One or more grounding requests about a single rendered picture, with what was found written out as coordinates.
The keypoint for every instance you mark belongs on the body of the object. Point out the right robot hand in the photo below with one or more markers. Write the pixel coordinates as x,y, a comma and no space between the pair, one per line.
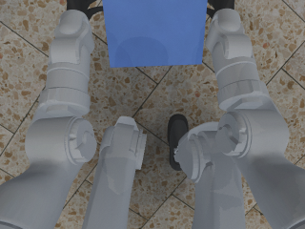
219,5

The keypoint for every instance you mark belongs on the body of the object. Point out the robot right upper arm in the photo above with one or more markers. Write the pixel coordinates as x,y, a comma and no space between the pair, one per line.
256,140

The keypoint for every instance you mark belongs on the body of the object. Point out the robot left thigh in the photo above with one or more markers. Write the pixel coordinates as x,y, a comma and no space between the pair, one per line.
109,202

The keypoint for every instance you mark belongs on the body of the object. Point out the carton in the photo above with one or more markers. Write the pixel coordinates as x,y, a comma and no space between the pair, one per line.
147,33

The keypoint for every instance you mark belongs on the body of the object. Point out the robot left forearm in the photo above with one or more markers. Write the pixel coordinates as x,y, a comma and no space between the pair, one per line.
68,71

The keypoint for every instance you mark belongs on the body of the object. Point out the robot right forearm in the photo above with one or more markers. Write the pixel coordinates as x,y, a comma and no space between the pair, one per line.
239,85

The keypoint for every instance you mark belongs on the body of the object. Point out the left robot hand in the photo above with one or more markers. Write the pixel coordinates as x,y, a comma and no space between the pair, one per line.
83,5

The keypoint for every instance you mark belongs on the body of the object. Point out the robot left upper arm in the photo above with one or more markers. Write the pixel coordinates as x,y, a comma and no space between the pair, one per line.
57,148

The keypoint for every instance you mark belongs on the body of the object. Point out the robot left shin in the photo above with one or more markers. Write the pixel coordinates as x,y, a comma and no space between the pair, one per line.
107,136

